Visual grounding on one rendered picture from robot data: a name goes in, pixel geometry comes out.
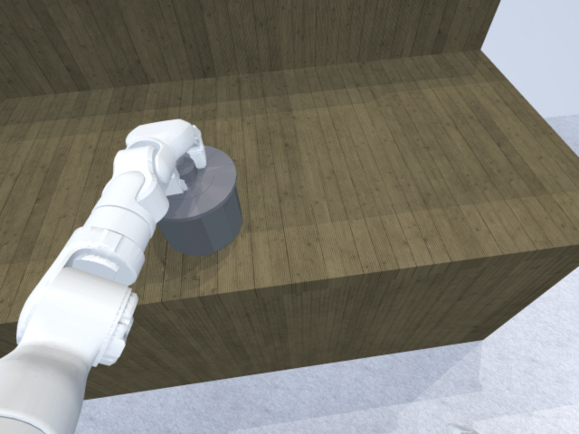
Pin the knob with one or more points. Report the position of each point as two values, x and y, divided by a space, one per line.
186 168

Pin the robot left forearm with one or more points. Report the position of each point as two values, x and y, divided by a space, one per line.
112 241

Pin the robot left hand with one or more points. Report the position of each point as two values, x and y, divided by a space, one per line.
181 137

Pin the robot left upper arm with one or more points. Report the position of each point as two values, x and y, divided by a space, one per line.
82 320

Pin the table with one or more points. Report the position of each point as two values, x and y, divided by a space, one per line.
398 193

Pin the lid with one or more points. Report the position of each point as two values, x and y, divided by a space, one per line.
212 187

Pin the pot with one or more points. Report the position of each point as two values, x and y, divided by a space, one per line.
207 234

